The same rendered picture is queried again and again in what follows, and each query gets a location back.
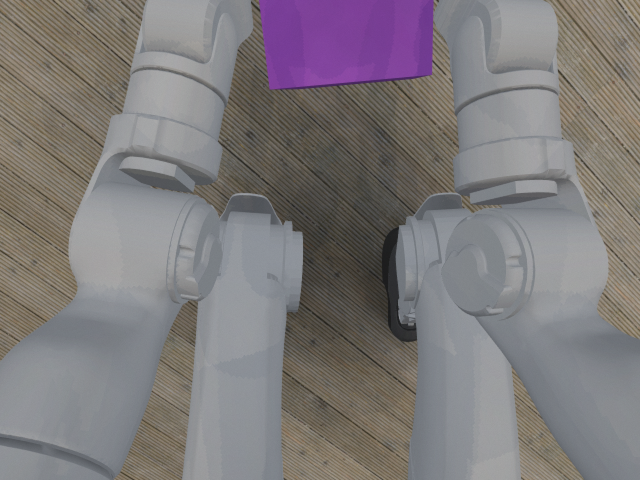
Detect robot left upper arm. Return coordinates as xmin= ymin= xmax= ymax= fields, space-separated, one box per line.
xmin=0 ymin=181 xmax=222 ymax=480

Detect robot right foot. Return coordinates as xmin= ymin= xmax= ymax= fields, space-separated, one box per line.
xmin=382 ymin=227 xmax=417 ymax=342

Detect right robot thigh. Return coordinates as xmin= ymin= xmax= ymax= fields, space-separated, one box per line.
xmin=396 ymin=208 xmax=521 ymax=480

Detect robot right forearm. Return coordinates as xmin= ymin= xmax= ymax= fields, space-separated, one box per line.
xmin=434 ymin=0 xmax=600 ymax=234

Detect robot right upper arm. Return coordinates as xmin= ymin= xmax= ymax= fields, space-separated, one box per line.
xmin=441 ymin=208 xmax=640 ymax=480

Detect carton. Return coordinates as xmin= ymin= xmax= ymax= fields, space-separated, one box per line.
xmin=259 ymin=0 xmax=434 ymax=90

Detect robot left forearm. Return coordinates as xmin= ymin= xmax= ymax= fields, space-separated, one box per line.
xmin=68 ymin=0 xmax=253 ymax=275

